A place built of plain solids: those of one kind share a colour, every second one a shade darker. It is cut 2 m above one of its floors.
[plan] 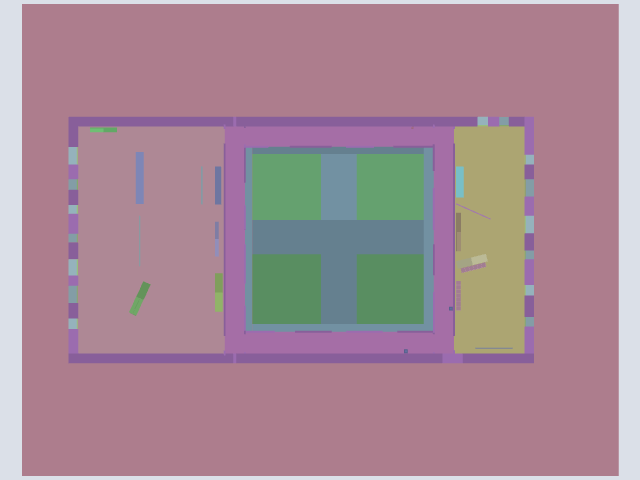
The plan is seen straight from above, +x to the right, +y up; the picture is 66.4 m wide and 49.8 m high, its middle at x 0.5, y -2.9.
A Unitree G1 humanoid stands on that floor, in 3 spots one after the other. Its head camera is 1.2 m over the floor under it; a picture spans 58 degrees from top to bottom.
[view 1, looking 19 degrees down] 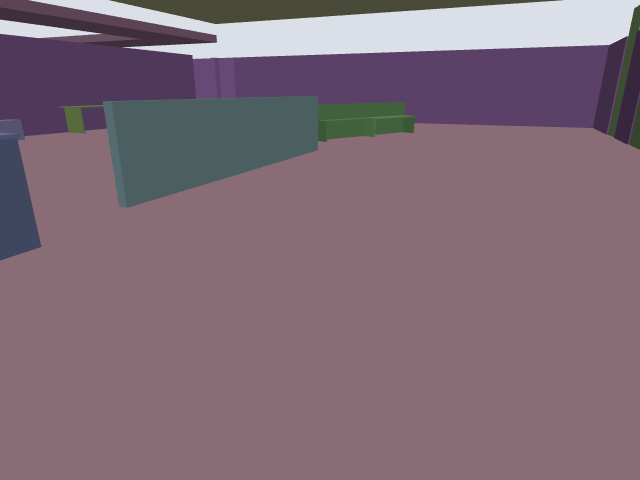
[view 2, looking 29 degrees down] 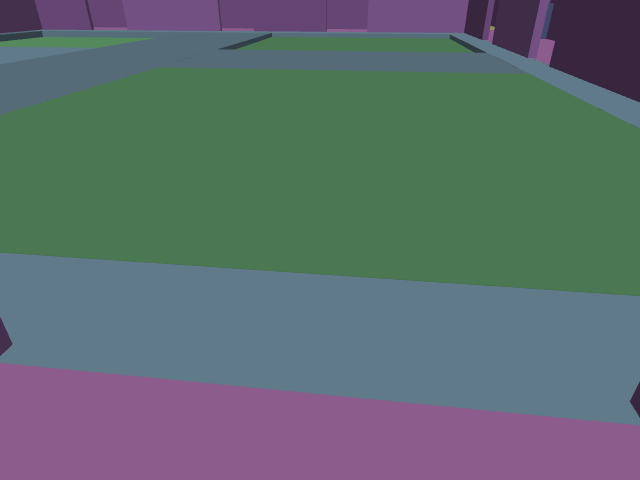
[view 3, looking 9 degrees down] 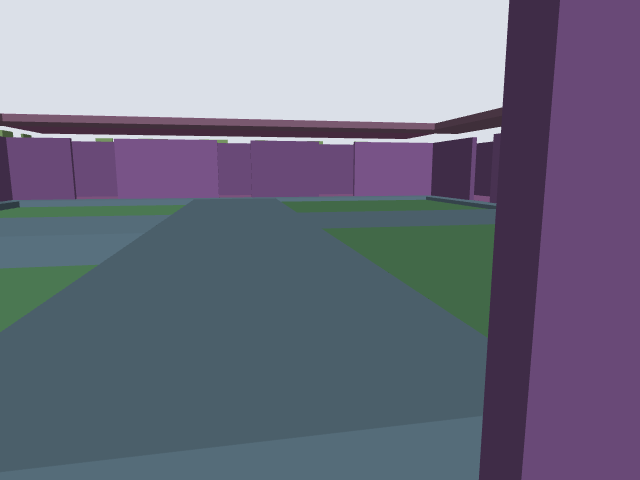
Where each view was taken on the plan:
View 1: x -21.96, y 3.00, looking -67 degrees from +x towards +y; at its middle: floor_refectory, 3.69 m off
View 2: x -8.34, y -8.80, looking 7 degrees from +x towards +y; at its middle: step_tier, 2.48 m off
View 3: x -8.34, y -2.60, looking -11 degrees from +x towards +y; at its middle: floor_gang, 7.67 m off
